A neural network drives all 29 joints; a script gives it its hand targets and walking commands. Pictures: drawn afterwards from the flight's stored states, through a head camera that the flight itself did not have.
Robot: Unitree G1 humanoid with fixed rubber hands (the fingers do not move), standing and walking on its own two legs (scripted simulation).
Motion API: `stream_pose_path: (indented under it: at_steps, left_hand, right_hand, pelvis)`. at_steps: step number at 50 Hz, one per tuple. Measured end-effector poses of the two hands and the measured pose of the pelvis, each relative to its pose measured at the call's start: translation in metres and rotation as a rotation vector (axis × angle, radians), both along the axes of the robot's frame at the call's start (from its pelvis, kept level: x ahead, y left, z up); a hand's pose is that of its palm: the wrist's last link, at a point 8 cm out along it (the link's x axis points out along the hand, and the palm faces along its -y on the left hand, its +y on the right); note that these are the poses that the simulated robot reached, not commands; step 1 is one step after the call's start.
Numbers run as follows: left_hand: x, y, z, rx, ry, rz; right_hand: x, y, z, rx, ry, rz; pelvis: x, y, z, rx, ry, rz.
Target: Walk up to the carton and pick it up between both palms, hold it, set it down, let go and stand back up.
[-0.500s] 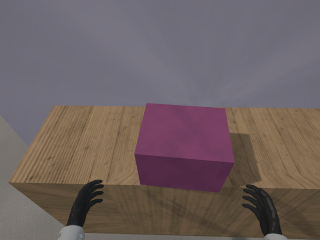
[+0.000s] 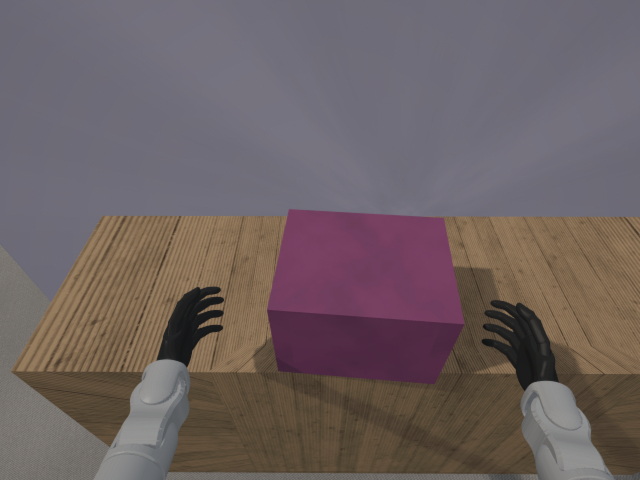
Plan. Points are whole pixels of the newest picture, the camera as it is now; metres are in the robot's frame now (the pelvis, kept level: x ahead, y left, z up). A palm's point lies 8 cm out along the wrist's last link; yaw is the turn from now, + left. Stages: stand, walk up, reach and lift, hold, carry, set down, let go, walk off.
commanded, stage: reach and lift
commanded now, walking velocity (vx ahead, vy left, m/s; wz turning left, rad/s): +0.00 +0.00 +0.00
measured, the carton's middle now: (360, 295) +0.41 -0.03 -0.04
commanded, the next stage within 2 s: none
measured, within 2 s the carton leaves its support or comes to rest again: neither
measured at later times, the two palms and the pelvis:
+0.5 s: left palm (191, 275) +0.35 +0.21 +0.07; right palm (533, 296) +0.34 -0.24 +0.06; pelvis +0.00 +0.00 +0.00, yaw -1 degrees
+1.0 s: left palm (206, 221) +0.42 +0.20 +0.11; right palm (531, 233) +0.41 -0.25 +0.11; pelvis -0.01 -0.01 +0.00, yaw +0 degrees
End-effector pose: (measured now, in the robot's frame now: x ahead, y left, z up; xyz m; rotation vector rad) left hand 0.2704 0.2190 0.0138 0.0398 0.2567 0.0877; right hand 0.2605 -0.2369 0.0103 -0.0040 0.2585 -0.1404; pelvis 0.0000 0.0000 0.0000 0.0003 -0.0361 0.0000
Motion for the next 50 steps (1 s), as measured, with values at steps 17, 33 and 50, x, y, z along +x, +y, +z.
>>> stream_pose_path:
  at_steps: [17,33,50]
  left_hand:
    - [0.053,-0.006,0.035,0.004,0.002,-0.018]
    - [0.106,-0.014,0.07,0.018,-0.002,-0.031]
    - [0.145,-0.023,0.094,0.016,-0.019,-0.016]
  right_hand:
    - [0.051,-0.002,0.035,-0.005,-0.007,0.011]
    - [0.099,-0.011,0.069,-0.011,-0.027,0.005]
    - [0.145,-0.008,0.098,-0.02,-0.033,0.004]
  pelvis:
    - [-0.003,0.001,0.002,-0.001,0.047,-0.007]
    - [-0.004,-0.001,0.001,-0.004,0.108,-0.005]
    - [-0.009,-0.007,-0.003,-0.008,0.212,-0.004]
